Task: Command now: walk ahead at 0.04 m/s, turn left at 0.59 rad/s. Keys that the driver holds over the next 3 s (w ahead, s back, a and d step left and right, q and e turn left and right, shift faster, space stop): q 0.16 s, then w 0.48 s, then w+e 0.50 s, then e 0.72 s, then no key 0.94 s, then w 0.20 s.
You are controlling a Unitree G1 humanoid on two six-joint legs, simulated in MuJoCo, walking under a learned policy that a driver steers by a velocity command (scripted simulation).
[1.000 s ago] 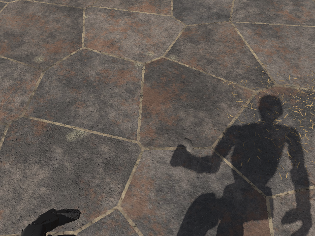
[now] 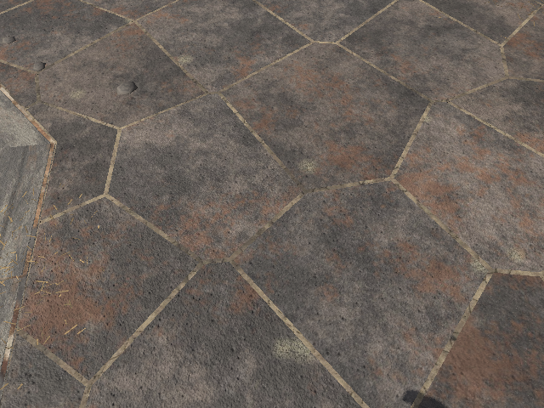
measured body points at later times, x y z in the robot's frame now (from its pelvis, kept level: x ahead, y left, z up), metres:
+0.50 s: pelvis +0.05 +0.04 +0.02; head +0.06 +0.07 +0.46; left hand +0.12 +0.34 -0.10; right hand +0.19 -0.21 -0.08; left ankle -0.02 +0.13 -0.73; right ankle +0.10 -0.11 -0.66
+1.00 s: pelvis +0.31 +0.03 +0.01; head +0.35 +0.03 +0.46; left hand +0.41 +0.32 -0.10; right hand +0.45 -0.23 -0.10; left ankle +0.25 +0.18 -0.65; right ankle +0.36 -0.04 -0.73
